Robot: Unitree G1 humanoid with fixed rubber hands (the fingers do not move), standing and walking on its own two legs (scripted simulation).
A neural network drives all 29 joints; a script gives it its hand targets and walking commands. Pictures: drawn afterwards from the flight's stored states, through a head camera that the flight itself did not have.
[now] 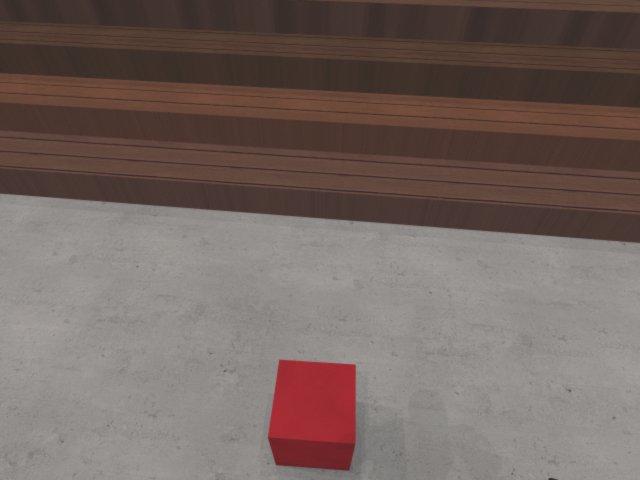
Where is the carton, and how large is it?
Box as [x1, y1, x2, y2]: [268, 360, 355, 470]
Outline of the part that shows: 279,360 268,433 268,439 276,464 348,470 354,447 355,365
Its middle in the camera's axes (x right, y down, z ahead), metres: -0.01 +0.49 +1.09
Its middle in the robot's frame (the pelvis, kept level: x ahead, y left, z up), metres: +0.44 +0.02 -0.66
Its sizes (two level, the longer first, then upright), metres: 0.210 0.200 0.250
